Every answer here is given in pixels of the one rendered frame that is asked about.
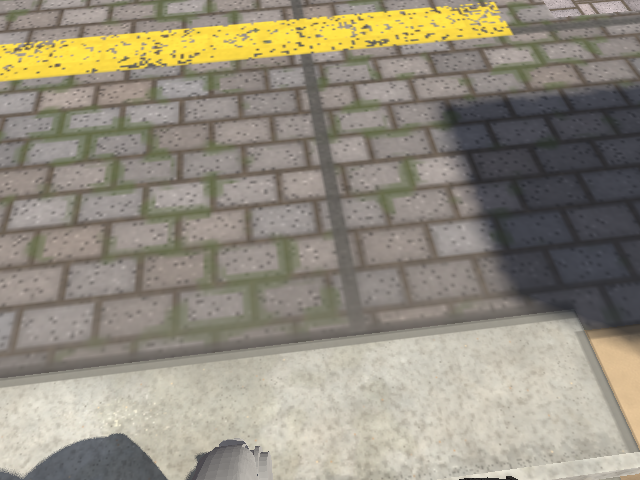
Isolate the left robot thigh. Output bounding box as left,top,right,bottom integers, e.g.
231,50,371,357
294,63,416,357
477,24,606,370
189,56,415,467
192,444,273,480

